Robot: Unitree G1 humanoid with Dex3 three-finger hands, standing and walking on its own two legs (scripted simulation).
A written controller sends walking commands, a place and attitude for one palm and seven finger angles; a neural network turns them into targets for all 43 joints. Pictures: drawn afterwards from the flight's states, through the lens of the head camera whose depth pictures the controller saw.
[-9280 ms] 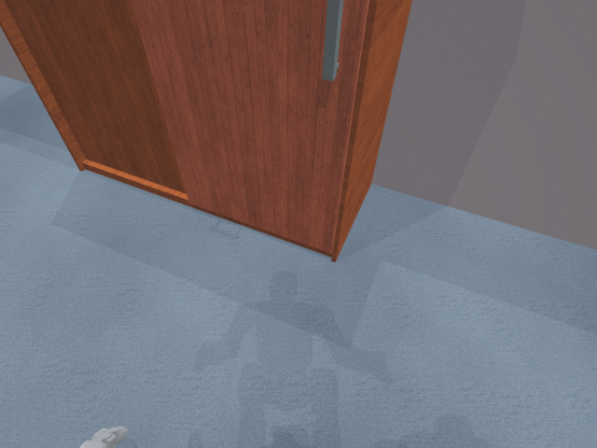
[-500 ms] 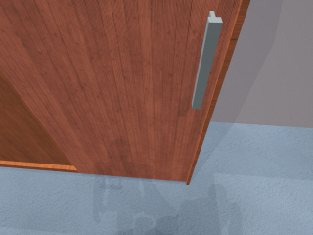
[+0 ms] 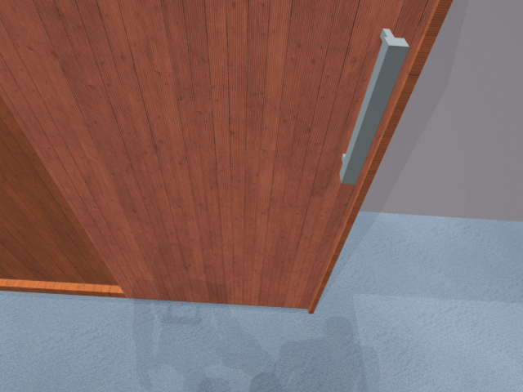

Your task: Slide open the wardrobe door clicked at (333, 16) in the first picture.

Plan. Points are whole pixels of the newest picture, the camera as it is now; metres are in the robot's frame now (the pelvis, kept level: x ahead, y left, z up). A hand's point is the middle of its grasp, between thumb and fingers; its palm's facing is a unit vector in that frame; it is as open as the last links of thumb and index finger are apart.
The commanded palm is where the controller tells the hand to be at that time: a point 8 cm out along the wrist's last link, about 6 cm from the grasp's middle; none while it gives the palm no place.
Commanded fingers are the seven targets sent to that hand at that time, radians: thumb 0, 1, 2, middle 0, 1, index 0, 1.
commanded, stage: come to a stop and stand still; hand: right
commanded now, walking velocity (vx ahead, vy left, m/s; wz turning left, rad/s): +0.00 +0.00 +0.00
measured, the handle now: (364, 115) +0.52 -0.13 +0.18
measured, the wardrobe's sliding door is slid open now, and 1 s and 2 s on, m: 0.00 0.00 0.00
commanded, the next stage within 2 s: look again from close up in 0.12 s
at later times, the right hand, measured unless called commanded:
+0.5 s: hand out of the picture -0.02 -0.22 -0.19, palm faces +0.03 +0.98 -0.17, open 7.3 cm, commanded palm none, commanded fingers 0.00 -0.90 -0.90 0.20 0.30 0.20 0.30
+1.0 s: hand out of the picture -0.10 -0.24 -0.18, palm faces +0.03 +0.98 -0.17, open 7.3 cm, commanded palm none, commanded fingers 0.00 -0.90 -0.90 0.20 0.30 0.20 0.30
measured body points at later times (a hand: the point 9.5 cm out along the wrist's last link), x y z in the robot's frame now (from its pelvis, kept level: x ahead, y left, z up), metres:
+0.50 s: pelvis -0.03 -0.06 -0.01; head -0.05 -0.07 +0.44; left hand +0.00 +0.18 -0.15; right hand -0.02 -0.27 -0.17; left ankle -0.02 +0.06 -0.74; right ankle +0.00 -0.15 -0.74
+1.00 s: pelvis -0.05 -0.08 +0.00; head -0.06 -0.08 +0.45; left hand -0.05 +0.15 -0.16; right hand -0.10 -0.29 -0.16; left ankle -0.02 +0.06 -0.74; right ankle +0.00 -0.15 -0.74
